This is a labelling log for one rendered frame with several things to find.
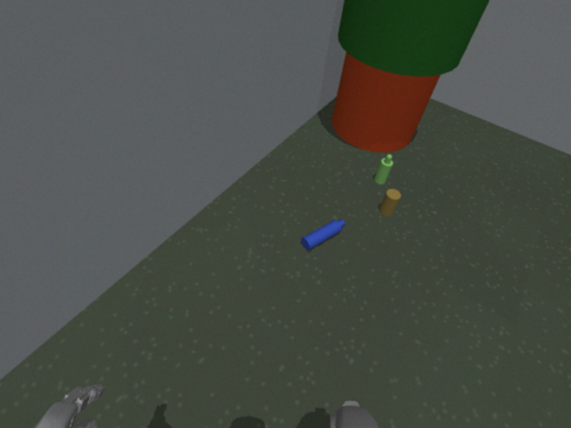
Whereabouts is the potted plant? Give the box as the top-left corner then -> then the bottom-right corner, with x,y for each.
332,0 -> 490,152

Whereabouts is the left robot hand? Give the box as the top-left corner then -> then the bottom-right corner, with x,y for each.
35,384 -> 104,428

